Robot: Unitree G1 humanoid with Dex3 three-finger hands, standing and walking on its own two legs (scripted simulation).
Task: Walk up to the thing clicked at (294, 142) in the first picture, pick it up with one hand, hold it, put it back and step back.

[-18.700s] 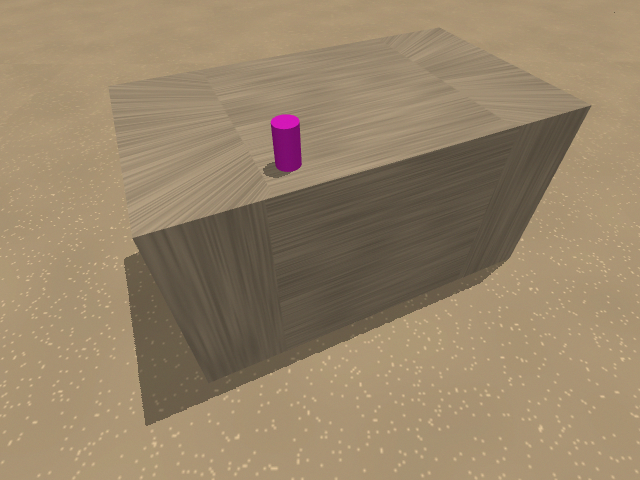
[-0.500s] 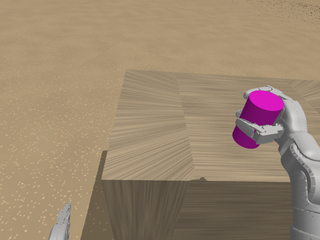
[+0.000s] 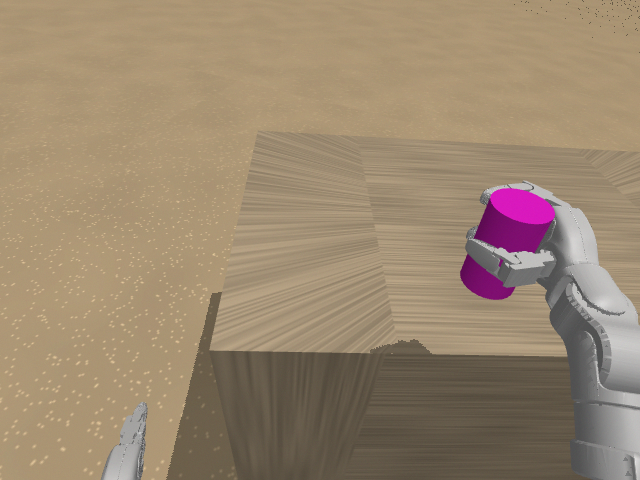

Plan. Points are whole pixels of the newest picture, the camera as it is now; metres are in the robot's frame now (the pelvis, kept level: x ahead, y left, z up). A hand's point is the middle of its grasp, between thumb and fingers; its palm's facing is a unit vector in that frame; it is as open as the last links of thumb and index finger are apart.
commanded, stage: crouch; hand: right
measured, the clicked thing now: (502, 245) +0.35 -0.16 +0.19
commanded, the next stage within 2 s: lower in 0.78 s
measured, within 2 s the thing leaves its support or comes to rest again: rests again in 1.72 s
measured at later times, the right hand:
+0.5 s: hand (463, 243) +0.42 -0.16 +0.13, palm faces +0.07 +1.00 -0.02, open 9.1 cm
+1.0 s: hand (449, 251) +0.45 -0.16 +0.08, palm faces +0.05 +1.00 +0.00, open 9.1 cm
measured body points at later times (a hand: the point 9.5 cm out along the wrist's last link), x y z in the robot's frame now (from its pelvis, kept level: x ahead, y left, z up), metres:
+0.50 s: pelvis -0.01 +0.00 +0.00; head +0.01 +0.01 +0.44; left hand +0.14 +0.26 -0.08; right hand +0.41 -0.21 +0.13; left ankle +0.05 +0.12 -0.73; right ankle -0.02 -0.15 -0.73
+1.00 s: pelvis +0.00 -0.01 -0.01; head +0.05 -0.01 +0.44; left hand +0.14 +0.26 -0.08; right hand +0.45 -0.21 +0.09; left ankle +0.05 +0.12 -0.73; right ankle -0.02 -0.15 -0.73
